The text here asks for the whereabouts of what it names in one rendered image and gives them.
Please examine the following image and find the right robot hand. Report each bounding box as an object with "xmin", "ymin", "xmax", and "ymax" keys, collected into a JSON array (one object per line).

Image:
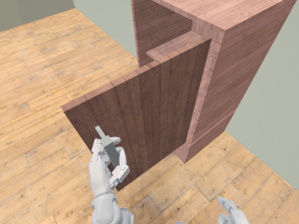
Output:
[{"xmin": 217, "ymin": 196, "xmax": 249, "ymax": 224}]

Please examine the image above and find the handle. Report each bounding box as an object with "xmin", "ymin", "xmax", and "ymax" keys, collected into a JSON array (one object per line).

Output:
[{"xmin": 95, "ymin": 125, "xmax": 120, "ymax": 168}]

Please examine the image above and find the left robot thigh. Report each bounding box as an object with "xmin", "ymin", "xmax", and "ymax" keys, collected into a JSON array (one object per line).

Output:
[{"xmin": 121, "ymin": 210, "xmax": 135, "ymax": 224}]

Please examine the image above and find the left robot forearm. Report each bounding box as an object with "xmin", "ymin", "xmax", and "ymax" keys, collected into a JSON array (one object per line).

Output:
[{"xmin": 92, "ymin": 193, "xmax": 123, "ymax": 224}]

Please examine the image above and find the left robot hand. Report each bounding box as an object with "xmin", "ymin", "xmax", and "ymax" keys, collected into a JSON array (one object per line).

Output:
[{"xmin": 88, "ymin": 136, "xmax": 130, "ymax": 199}]

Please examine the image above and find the cupboard door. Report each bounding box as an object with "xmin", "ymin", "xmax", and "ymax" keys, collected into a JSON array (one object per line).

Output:
[{"xmin": 61, "ymin": 35, "xmax": 212, "ymax": 191}]

